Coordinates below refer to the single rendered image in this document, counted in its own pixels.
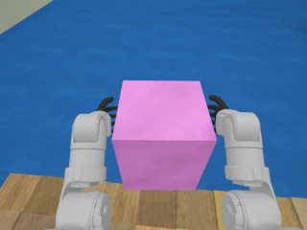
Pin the carton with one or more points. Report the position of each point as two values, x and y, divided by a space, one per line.
163 135

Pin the robot left hand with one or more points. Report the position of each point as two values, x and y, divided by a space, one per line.
102 107

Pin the left robot forearm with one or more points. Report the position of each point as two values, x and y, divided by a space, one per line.
87 154

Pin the right robot upper arm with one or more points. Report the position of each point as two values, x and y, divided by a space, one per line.
251 210

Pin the right robot forearm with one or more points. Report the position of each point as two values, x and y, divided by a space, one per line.
243 145

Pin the robot right hand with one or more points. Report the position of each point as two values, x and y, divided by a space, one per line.
221 106

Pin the left robot upper arm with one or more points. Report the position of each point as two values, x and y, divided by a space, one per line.
84 210

